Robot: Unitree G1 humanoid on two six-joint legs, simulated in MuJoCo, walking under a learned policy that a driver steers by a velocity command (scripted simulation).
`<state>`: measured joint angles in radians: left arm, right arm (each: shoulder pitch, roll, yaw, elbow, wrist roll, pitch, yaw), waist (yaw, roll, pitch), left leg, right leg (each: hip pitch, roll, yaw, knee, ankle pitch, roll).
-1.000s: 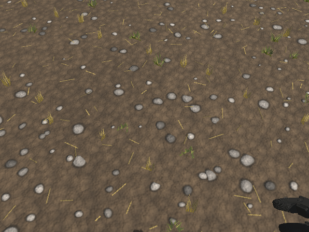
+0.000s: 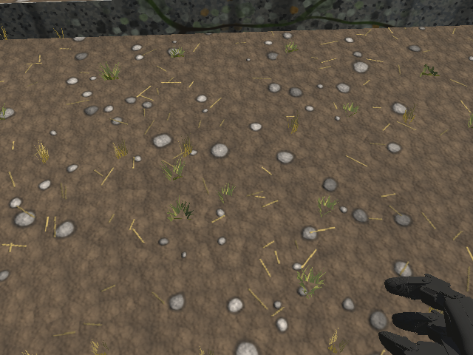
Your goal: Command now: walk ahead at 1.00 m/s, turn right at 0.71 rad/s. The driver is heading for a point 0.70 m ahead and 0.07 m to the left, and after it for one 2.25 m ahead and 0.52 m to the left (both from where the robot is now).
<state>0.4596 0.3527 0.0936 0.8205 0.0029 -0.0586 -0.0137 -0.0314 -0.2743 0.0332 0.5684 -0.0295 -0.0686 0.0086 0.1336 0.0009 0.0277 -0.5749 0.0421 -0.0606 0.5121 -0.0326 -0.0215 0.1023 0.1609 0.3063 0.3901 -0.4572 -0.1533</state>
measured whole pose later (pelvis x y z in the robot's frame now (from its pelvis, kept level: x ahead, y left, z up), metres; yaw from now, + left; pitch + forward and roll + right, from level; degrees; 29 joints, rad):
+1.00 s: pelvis +0.80 -0.03 +0.00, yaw +13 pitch +0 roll +0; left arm 0.04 0.25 0.01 0.66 0.01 -0.05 0.01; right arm 0.22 -0.32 -0.08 0.65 0.01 -0.02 0.03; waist -0.05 0.01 0.11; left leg -0.46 -0.18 -0.03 0.54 -0.08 0.15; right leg -0.49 0.07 0.12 1.38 -0.48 0.04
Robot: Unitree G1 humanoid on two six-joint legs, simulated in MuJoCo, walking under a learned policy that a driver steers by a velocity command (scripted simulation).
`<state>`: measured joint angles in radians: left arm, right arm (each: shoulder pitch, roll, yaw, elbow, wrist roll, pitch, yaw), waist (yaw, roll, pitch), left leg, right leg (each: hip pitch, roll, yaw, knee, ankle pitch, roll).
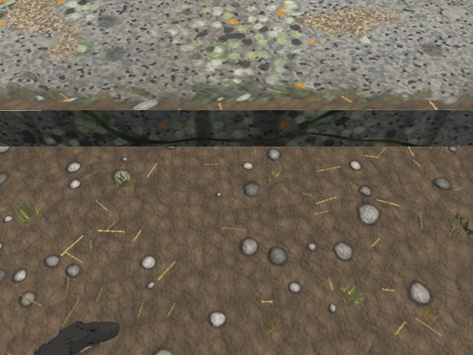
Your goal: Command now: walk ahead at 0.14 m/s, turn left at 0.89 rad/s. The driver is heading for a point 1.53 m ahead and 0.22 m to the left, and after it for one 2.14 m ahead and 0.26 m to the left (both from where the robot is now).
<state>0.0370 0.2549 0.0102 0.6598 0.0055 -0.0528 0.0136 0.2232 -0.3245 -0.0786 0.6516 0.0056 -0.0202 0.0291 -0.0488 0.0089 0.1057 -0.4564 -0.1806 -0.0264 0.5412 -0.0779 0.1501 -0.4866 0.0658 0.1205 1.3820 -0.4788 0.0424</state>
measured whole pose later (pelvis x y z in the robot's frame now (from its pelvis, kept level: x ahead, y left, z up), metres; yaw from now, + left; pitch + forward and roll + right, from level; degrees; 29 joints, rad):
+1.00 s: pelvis +0.11 -0.06 +0.02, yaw +28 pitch -1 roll -1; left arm 0.21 0.25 0.04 0.80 0.02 -0.01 0.02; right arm 0.23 -0.20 -0.01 0.72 -0.02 -0.01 -0.01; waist 0.03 -0.01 0.01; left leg -0.18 -0.04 -0.05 0.53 -0.34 0.03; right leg -0.28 -0.02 0.05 0.49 -0.20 0.05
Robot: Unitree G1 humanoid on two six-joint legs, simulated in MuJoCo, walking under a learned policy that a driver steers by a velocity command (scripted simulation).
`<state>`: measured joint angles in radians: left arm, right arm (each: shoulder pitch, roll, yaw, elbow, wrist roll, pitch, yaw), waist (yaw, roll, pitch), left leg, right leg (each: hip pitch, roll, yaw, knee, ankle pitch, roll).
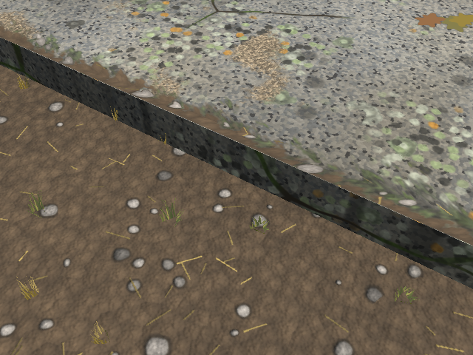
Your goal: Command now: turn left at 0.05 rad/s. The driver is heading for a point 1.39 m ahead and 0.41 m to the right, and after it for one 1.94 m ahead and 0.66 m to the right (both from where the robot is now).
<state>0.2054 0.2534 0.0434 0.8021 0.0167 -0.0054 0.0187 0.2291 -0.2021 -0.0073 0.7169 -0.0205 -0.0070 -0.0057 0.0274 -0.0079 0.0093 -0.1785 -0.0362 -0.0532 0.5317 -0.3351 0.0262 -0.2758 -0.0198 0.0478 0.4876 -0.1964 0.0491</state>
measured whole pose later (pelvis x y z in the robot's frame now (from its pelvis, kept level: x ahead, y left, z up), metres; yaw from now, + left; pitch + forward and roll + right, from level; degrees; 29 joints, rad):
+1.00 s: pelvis +0.39 -0.08 -0.02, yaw -1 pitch +4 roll +0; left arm 0.53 0.22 0.03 1.02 0.02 -0.10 0.00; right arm -0.06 -0.24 -0.01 0.68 -0.04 -0.04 0.05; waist 0.08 0.00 0.03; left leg -0.65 0.01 0.11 0.58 -0.07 0.12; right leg 0.31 0.01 -0.03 0.04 -0.39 -0.02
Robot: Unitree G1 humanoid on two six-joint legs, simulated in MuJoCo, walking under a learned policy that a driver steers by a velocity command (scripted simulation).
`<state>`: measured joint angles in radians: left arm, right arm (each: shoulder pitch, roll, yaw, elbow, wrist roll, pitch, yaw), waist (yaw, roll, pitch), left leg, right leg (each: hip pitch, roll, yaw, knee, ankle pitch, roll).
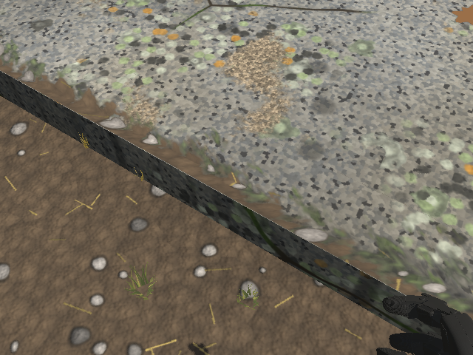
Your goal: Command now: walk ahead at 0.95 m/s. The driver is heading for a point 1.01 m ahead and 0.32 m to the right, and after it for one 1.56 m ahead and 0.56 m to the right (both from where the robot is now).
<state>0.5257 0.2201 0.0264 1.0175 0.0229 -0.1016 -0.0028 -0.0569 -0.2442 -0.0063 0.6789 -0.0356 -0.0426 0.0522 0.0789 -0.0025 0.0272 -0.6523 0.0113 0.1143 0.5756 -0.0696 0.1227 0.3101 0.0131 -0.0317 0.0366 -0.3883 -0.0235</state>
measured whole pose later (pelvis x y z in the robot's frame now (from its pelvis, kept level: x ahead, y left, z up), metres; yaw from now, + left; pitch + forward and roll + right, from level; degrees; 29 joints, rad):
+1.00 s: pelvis +0.93 -0.14 +0.16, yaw -43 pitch +2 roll +2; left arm 0.08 0.25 0.08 0.59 0.01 -0.05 -0.02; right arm 0.39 -0.26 -0.07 0.91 -0.04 -0.07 0.01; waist 0.02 -0.04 -0.08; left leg -0.30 0.05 0.19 0.81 -0.54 -0.01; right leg -0.89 0.05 0.07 1.87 -0.18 -0.18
